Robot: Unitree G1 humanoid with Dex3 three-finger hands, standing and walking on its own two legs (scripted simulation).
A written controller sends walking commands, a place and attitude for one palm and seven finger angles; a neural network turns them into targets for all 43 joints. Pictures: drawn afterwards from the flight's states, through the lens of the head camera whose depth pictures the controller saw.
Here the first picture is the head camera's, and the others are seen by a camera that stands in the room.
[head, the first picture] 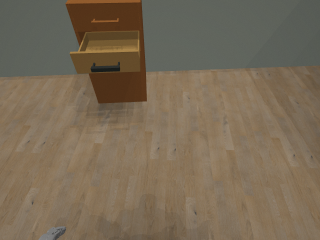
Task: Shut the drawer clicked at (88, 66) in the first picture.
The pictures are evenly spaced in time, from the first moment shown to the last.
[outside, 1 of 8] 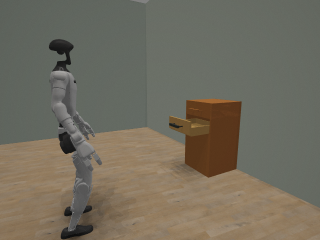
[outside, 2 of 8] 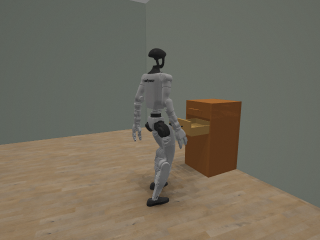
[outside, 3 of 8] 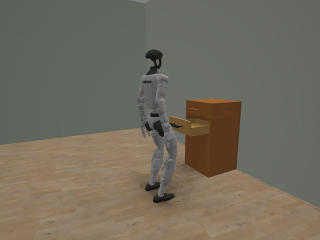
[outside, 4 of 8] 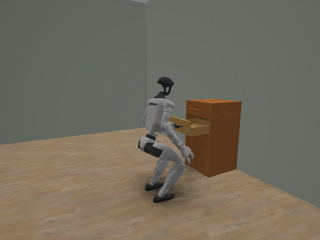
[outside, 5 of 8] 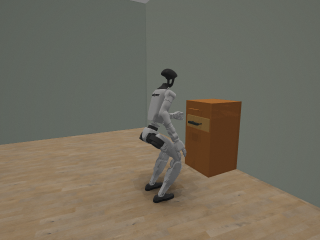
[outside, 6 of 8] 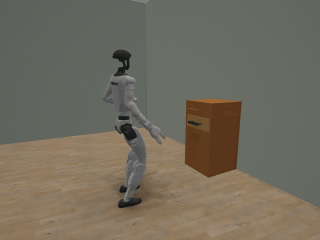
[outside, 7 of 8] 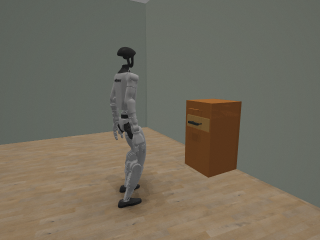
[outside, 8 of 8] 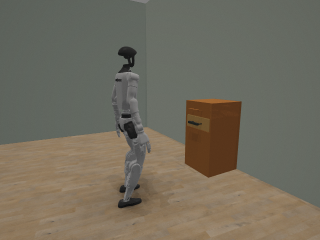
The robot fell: no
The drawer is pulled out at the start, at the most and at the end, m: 0.26 0.26 0.00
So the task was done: yes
